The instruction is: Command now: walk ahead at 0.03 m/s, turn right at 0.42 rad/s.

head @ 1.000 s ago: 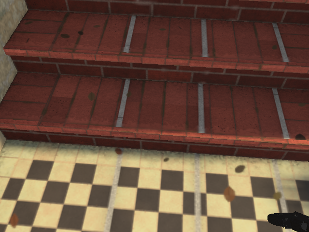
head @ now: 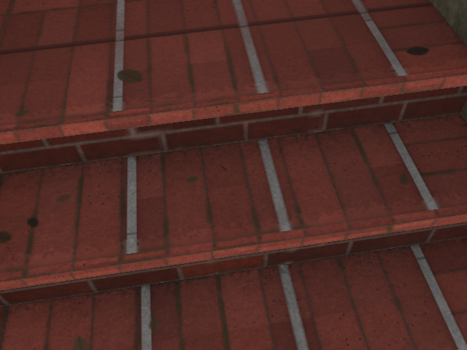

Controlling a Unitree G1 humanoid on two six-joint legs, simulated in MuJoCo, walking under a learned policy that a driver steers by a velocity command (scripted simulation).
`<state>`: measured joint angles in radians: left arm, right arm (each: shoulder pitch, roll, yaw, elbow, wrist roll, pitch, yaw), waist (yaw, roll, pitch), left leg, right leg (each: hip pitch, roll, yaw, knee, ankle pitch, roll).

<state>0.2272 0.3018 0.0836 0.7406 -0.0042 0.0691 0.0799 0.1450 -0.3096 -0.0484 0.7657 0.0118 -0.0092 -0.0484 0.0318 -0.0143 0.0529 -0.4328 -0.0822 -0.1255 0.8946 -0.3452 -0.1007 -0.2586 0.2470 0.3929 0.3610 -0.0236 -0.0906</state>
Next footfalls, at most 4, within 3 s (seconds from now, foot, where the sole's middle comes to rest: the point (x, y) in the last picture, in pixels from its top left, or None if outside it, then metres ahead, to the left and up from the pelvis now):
0.16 left None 0.04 0.15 -0.78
0.50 right None -0.01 -0.09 -0.78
0.98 left None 0.00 0.18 -0.78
1.44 right None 0.03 -0.02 -0.78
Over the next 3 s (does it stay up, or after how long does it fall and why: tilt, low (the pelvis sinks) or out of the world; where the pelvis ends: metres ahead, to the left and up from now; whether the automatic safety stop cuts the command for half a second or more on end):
stays up -0.01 0.18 0.00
